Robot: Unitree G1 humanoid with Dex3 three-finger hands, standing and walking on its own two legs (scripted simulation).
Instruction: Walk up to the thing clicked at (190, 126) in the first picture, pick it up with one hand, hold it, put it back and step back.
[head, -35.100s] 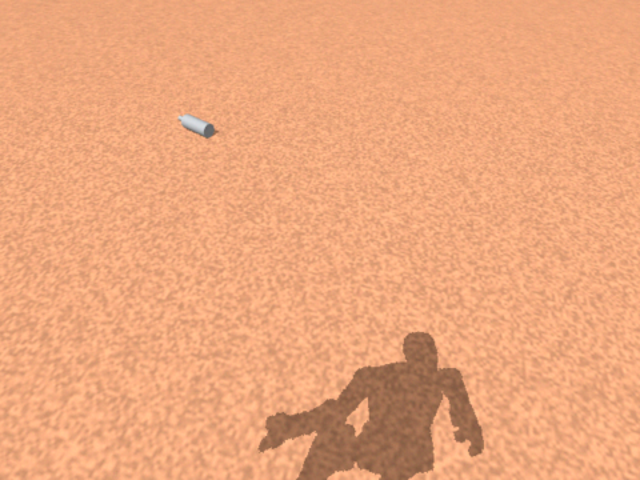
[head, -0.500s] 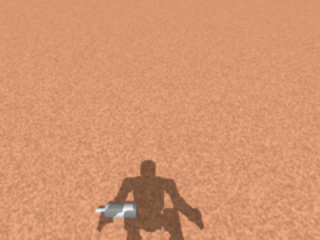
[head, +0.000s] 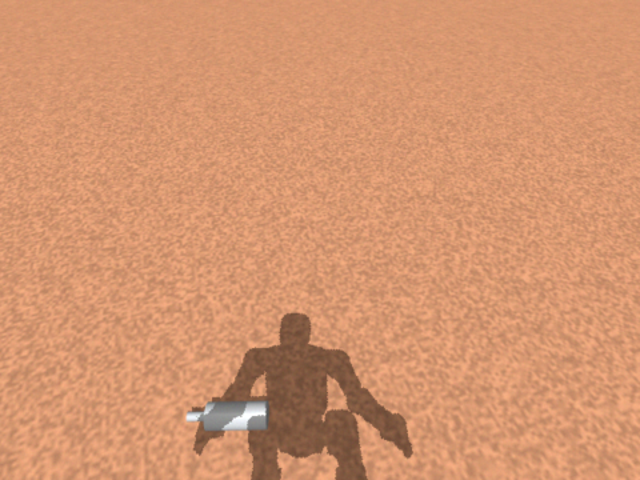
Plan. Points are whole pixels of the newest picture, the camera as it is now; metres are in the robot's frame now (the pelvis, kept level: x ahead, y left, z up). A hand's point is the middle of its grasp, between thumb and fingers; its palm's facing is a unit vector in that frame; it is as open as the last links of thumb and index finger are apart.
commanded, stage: stand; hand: left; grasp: from above
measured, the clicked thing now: (227, 415) +0.46 +0.28 -0.74
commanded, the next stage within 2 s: step back in 1.22 s
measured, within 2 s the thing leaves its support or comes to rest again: neither
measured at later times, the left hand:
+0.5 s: hand out of the picture +0.08 +0.22 -0.16, palm faces +0.00 -0.96 -0.30, open 7.4 cm
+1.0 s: hand out of the picture +0.09 +0.24 -0.16, palm faces -0.01 -0.94 -0.33, open 7.4 cm
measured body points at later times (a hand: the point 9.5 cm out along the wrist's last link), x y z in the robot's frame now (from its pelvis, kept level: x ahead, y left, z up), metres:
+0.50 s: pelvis +0.02 -0.01 +0.00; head +0.02 -0.01 +0.45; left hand +0.08 +0.27 -0.14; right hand +0.07 -0.28 -0.15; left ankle +0.02 +0.14 -0.74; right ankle +0.02 -0.14 -0.74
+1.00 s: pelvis +0.02 -0.01 +0.00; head +0.02 -0.01 +0.45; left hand +0.09 +0.28 -0.13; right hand +0.08 -0.30 -0.14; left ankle +0.02 +0.14 -0.74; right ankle +0.02 -0.14 -0.74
